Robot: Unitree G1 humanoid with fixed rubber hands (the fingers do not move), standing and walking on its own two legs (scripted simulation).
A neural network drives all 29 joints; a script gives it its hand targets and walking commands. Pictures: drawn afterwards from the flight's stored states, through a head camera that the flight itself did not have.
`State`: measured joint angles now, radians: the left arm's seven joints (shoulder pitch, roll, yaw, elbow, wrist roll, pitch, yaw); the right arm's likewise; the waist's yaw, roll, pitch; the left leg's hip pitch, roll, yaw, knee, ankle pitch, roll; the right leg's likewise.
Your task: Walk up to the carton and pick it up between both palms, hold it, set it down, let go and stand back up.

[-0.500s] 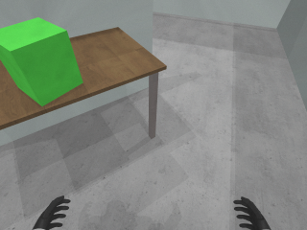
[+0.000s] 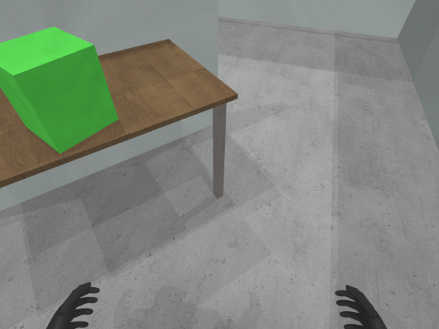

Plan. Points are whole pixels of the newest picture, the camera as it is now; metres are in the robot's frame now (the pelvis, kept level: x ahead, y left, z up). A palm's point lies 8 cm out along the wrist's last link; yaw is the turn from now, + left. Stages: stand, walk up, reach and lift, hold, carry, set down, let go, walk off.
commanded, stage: stand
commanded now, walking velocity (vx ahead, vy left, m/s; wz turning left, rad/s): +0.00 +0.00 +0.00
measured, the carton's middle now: (57, 89) +0.74 +0.50 +0.04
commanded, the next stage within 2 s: walk up in 1.98 s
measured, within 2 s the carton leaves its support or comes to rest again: neither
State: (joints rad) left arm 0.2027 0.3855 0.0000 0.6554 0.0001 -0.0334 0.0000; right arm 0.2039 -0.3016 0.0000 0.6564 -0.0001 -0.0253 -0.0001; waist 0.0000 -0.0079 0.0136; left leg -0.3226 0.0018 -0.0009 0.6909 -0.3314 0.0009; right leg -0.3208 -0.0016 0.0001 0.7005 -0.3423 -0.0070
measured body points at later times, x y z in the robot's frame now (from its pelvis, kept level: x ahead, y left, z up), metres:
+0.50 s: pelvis +0.00 +0.00 +0.00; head -0.01 +0.00 +0.45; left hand +0.15 +0.29 -0.08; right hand +0.15 -0.27 -0.09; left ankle +0.03 +0.12 -0.72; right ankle +0.02 -0.12 -0.72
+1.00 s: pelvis +0.00 -0.01 +0.00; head -0.01 -0.01 +0.45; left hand +0.15 +0.29 -0.07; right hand +0.15 -0.27 -0.09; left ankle +0.03 +0.12 -0.72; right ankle +0.02 -0.12 -0.72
